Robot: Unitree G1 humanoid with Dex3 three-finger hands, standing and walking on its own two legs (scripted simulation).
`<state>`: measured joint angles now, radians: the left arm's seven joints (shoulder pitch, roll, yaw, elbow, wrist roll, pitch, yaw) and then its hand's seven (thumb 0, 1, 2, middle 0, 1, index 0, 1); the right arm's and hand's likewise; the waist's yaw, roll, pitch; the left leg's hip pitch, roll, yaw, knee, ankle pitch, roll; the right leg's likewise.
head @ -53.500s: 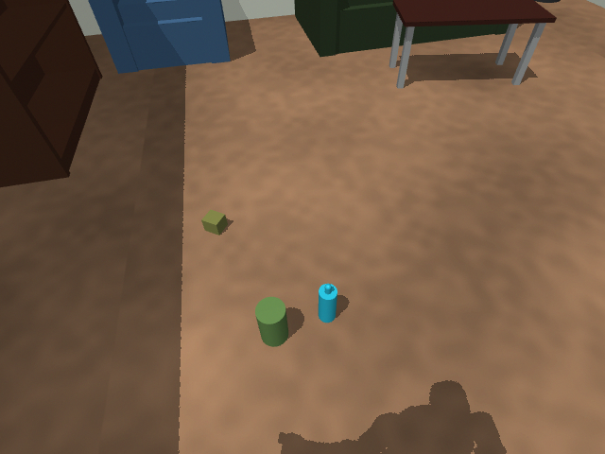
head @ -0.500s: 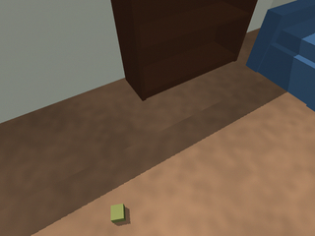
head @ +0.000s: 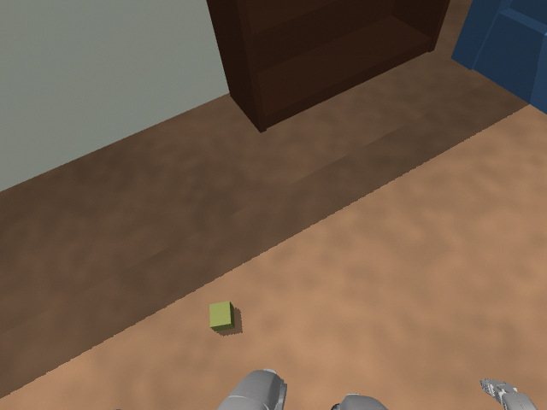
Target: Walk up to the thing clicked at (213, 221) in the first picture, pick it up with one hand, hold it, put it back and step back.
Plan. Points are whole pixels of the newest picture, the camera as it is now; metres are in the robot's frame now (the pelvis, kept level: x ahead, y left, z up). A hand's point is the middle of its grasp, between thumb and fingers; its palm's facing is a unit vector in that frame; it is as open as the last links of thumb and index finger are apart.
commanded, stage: step back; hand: left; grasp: from above
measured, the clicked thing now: (222, 316) +0.43 +0.30 -0.73
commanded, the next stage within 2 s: none
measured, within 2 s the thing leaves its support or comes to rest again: neither
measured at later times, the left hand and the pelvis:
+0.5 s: hand out of the picture -0.05 +0.32 -0.15, palm faces +0.02 -0.92 -0.38, open 7.4 cm; pelvis -0.13 +0.04 +0.00, yaw +0 degrees
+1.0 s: hand out of the picture -0.18 +0.29 -0.12, palm faces +0.02 -0.90 -0.44, open 7.4 cm; pelvis -0.30 +0.02 +0.00, yaw +2 degrees
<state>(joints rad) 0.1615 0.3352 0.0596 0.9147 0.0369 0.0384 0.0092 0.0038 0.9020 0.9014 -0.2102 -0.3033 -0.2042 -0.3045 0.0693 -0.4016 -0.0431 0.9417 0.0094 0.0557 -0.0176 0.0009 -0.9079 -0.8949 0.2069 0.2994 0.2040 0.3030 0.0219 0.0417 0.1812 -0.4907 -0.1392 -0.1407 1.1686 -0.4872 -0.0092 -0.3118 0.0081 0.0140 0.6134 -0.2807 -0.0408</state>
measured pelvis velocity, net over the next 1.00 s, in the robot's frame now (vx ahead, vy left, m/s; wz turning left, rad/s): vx -0.30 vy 0.02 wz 0.04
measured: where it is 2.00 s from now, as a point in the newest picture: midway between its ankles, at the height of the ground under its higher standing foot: outside the picture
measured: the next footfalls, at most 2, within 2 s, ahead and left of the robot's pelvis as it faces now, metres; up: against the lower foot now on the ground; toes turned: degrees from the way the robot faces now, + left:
left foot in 0.22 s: -0.03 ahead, +0.14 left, +0.00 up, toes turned +2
right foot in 0.66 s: -0.19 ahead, -0.10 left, +0.00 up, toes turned +0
